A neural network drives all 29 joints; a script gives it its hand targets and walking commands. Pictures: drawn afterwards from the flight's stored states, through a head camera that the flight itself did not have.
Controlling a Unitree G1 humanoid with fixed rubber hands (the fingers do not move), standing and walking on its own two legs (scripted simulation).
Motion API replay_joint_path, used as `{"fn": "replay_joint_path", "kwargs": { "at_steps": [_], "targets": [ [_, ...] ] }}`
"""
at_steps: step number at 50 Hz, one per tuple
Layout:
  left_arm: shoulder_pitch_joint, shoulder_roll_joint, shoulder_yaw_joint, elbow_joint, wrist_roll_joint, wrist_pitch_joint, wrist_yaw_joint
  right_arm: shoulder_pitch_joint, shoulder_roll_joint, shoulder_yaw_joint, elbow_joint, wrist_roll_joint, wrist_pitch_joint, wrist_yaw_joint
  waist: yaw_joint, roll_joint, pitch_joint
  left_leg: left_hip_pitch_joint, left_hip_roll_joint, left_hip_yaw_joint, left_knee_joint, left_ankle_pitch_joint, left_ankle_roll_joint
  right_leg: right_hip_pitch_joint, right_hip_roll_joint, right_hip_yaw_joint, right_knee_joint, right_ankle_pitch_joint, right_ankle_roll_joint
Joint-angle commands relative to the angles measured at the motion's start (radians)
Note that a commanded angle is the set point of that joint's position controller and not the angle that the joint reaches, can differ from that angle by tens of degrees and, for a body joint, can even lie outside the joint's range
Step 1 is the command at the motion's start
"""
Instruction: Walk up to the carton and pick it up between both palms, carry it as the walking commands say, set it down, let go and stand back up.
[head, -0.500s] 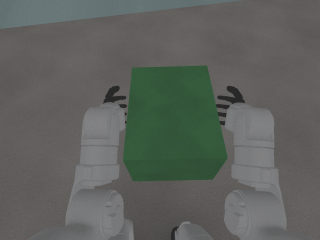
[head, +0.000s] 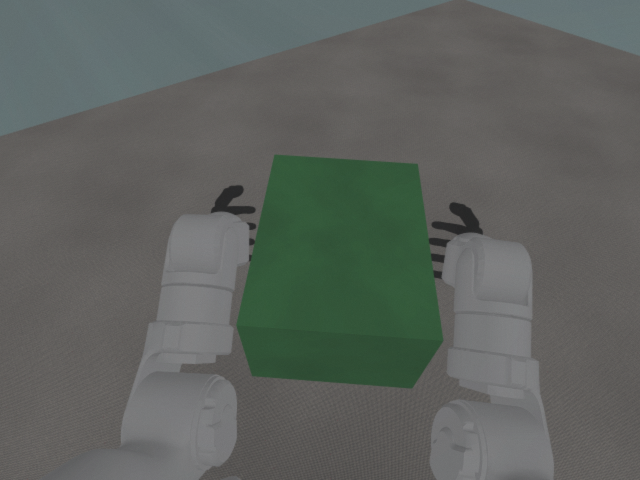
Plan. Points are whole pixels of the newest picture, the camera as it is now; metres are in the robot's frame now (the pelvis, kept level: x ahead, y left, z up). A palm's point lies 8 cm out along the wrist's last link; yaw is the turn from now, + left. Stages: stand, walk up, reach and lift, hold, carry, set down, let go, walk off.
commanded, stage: carry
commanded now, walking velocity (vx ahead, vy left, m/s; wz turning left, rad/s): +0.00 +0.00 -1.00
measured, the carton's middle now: (339, 264) +0.39 +0.02 +0.04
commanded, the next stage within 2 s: none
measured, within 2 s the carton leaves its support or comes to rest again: neither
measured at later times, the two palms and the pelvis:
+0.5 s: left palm (379, 258) +0.32 -0.02 +0.15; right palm out of the picture +0.19 -0.29 +0.14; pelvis -0.08 -0.02 +0.02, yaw -29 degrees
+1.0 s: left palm (608, 419) +0.18 -0.23 +0.12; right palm out of the picture -0.05 -0.40 +0.13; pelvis -0.15 -0.03 +0.02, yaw -54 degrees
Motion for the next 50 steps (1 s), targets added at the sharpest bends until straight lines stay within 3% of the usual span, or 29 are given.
{"fn": "replay_joint_path", "kwargs": {
  "at_steps": [1,3,5,9,12,14,15,16,17,18,19,22,26,28,29,30,31,32,33,35,37,40,44,45,46,47,48,49,50],
  "targets": [
    [-0.569,-1.138,-0.494,-0.018,-0.443,0.015,-0.437,-0.754,1.043,0.616,0.001,0.507,-0.015,0.396,-0.037,-0.356,-0.372,-0.307,-0.160,-0.137,0.357,-0.292,-0.059,0.446,-0.319,0.522,-0.138,1.183,-0.188],
    [-0.665,-1.105,-0.484,-0.070,-0.428,-0.002,-0.424,-0.924,1.098,0.673,-0.042,0.580,-0.037,0.398,-0.033,-0.329,-0.390,-0.257,-0.182,-0.184,0.283,-0.168,-0.017,0.366,-0.234,0.369,-0.133,0.823,-0.131],
    [-0.609,-1.091,-0.459,-0.130,-0.397,-0.007,-0.408,-0.866,1.125,0.668,-0.039,0.604,-0.041,0.399,-0.035,-0.314,-0.427,-0.218,-0.219,-0.198,0.204,-0.043,0.009,0.329,-0.201,0.335,-0.159,0.575,-0.129],
    [-0.684,-1.046,-0.499,-0.228,-0.370,-0.013,-0.357,-0.814,1.109,0.632,0.012,0.612,-0.038,0.393,-0.039,-0.216,-0.500,-0.146,-0.287,-0.211,0.057,0.010,0.027,0.334,-0.231,0.449,-0.199,0.453,-0.174],
    [-0.668,-1.049,-0.551,-0.255,-0.373,-0.001,-0.348,-0.735,1.107,0.610,0.046,0.590,-0.024,0.396,-0.041,-0.216,-0.514,0.001,-0.346,-0.208,-0.133,0.015,0.043,0.275,-0.189,0.477,-0.226,0.400,-0.140],
    [-0.691,-1.056,-0.591,-0.264,-0.397,0.007,-0.354,-0.732,1.099,0.610,0.041,0.585,-0.025,0.395,-0.053,-0.208,-0.519,0.254,-0.351,-0.201,-0.385,0.066,0.073,0.122,-0.122,0.430,-0.230,0.322,-0.081],
    [-0.710,-1.070,-0.608,-0.261,-0.413,0.013,-0.360,-0.726,1.066,0.611,0.037,0.575,-0.033,0.392,-0.073,-0.104,-0.519,0.468,-0.238,-0.290,-0.509,0.063,0.129,-0.093,-0.025,0.313,-0.174,0.185,0.007],
    [-0.629,-1.108,-0.613,-0.252,-0.425,0.029,-0.375,-0.603,1.079,0.581,0.054,0.543,-0.038,0.391,-0.078,0.310,-0.468,0.505,0.086,-0.596,-0.606,0.191,0.276,-0.315,0.110,0.086,0.214,-0.159,0.037],
    [-0.635,-1.123,-0.625,-0.244,-0.427,0.033,-0.387,-0.586,1.096,0.570,0.019,0.531,-0.029,0.391,-0.066,0.278,-0.418,0.525,0.182,-0.555,-0.563,0.508,0.344,-0.408,0.000,0.068,0.392,-0.260,0.048],
    [-0.801,-1.100,-0.653,-0.259,-0.468,0.020,-0.398,-0.755,1.052,0.595,-0.025,0.533,-0.033,0.382,-0.061,0.108,-0.400,0.517,0.125,-0.448,-0.487,0.730,0.334,-0.370,-0.041,0.119,0.439,-0.216,0.046],
    [-0.776,-1.102,-0.646,-0.234,-0.490,0.017,-0.406,-0.726,1.036,0.591,-0.027,0.513,-0.035,0.375,-0.064,0.029,-0.383,0.470,0.076,-0.313,-0.457,0.760,0.283,-0.324,-0.068,0.133,0.453,-0.151,0.050],
    [-0.698,-1.129,-0.642,-0.154,-0.528,0.027,-0.422,-0.711,0.980,0.565,-0.070,0.468,-0.041,0.354,-0.061,0.114,-0.370,0.431,0.013,-0.107,-0.414,0.709,0.225,-0.227,-0.045,0.066,0.340,-0.081,0.079],
    [-0.547,-1.156,-0.559,-0.002,-0.500,0.050,-0.435,-0.633,0.966,0.527,-0.030,0.434,-0.022,0.349,-0.069,0.182,-0.353,0.363,0.053,-0.022,-0.333,0.705,0.200,-0.077,0.001,-0.049,0.130,-0.072,0.058],
    [-0.486,-1.180,-0.518,0.056,-0.475,0.056,-0.444,-0.596,0.991,0.511,0.013,0.429,-0.015,0.361,-0.074,0.207,-0.341,0.347,0.060,0.010,-0.234,0.714,0.160,-0.028,0.028,-0.077,-0.005,-0.049,0.045],
    [-0.469,-1.190,-0.502,0.076,-0.462,0.055,-0.449,-0.583,1.006,0.506,0.040,0.430,-0.013,0.369,-0.065,0.162,-0.330,0.300,0.041,0.046,-0.141,0.667,0.114,0.035,0.026,-0.054,-0.144,0.065,0.041],
    [-0.495,-1.190,-0.495,0.083,-0.453,0.050,-0.456,-0.600,1.010,0.506,0.068,0.435,-0.015,0.376,-0.052,0.070,-0.314,0.173,0.021,0.047,-0.011,0.507,0.062,0.142,-0.013,0.041,-0.267,0.184,0.024],
    [-0.532,-1.170,-0.479,0.100,-0.437,0.041,-0.461,-0.635,1.024,0.514,0.095,0.439,-0.018,0.381,-0.074,-0.229,-0.310,-0.147,-0.066,0.025,0.197,-0.132,-0.014,0.344,-0.263,0.406,-0.173,0.782,-0.067],
    [-0.592,-1.138,-0.467,0.065,-0.438,0.018,-0.463,-0.750,1.040,0.559,0.058,0.479,-0.025,0.389,-0.048,-0.415,-0.354,-0.324,-0.178,-0.067,0.289,-0.319,-0.060,0.425,-0.346,0.575,-0.163,1.158,-0.191],
    [-0.625,-1.143,-0.470,0.027,-0.444,0.013,-0.460,-0.823,1.075,0.603,0.030,0.516,-0.034,0.394,-0.036,-0.338,-0.365,-0.313,-0.182,-0.148,0.342,-0.289,-0.040,0.410,-0.293,0.526,-0.140,1.107,-0.188],
    [-0.671,-1.124,-0.462,-0.030,-0.422,-0.002,-0.443,-0.932,1.125,0.644,-0.012,0.573,-0.051,0.396,-0.034,-0.302,-0.379,-0.251,-0.198,-0.197,0.270,-0.129,0.006,0.325,-0.223,0.401,-0.156,0.678,-0.131],
    [-0.657,-1.105,-0.456,-0.113,-0.401,-0.010,-0.422,-0.896,1.143,0.645,-0.017,0.597,-0.052,0.397,-0.038,-0.293,-0.416,-0.187,-0.233,-0.199,0.175,-0.015,0.029,0.270,-0.187,0.362,-0.196,0.397,-0.128],
    [-0.715,-1.066,-0.491,-0.202,-0.382,-0.015,-0.376,-0.858,1.129,0.632,0.012,0.616,-0.045,0.391,-0.042,-0.233,-0.480,-0.114,-0.293,-0.205,0.034,0.021,0.045,0.283,-0.207,0.444,-0.235,0.308,-0.158],
    [-0.706,-1.058,-0.547,-0.235,-0.368,-0.003,-0.354,-0.767,1.115,0.608,0.072,0.603,-0.030,0.402,-0.049,-0.190,-0.532,0.123,-0.363,-0.187,-0.307,0.064,0.085,0.225,-0.164,0.409,-0.214,0.348,-0.125],
    [-0.701,-1.062,-0.557,-0.223,-0.369,0.000,-0.355,-0.758,1.110,0.604,0.083,0.597,-0.030,0.406,-0.060,-0.149,-0.541,0.276,-0.326,-0.204,-0.444,0.167,0.104,0.132,-0.124,0.357,-0.169,0.326,-0.098],
    [-0.659,-1.089,-0.565,-0.218,-0.371,0.014,-0.362,-0.676,1.091,0.595,0.098,0.570,-0.037,0.408,-0.070,0.095,-0.520,0.377,-0.138,-0.428,-0.491,0.203,0.190,-0.079,-0.001,0.215,-0.025,0.155,-0.035],
    [-0.544,-1.117,-0.549,-0.194,-0.353,0.032,-0.375,-0.543,1.120,0.558,0.115,0.538,-0.028,0.414,-0.065,0.283,-0.465,0.397,0.038,-0.574,-0.518,0.492,0.306,-0.214,0.061,0.095,0.191,-0.155,-0.009],
    [-0.636,-1.118,-0.567,-0.194,-0.370,0.029,-0.390,-0.632,1.109,0.571,0.064,0.543,-0.025,0.417,-0.066,0.239,-0.442,0.459,0.059,-0.555,-0.447,0.810,0.361,-0.271,0.042,0.092,0.273,-0.254,0.001],
    [-0.756,-1.107,-0.597,-0.193,-0.409,0.015,-0.402,-0.767,1.074,0.592,0.021,0.556,-0.029,0.412,-0.073,0.122,-0.435,0.471,0.026,-0.483,-0.407,0.922,0.353,-0.273,0.022,0.128,0.289,-0.240,-0.004],
    [-0.745,-1.117,-0.604,-0.179,-0.435,0.007,-0.409,-0.773,1.068,0.597,0.008,0.551,-0.033,0.404,-0.073,0.073,-0.426,0.448,0.001,-0.405,-0.398,0.863,0.319,-0.259,-0.004,0.140,0.242,-0.197,-0.004]
  ]
}}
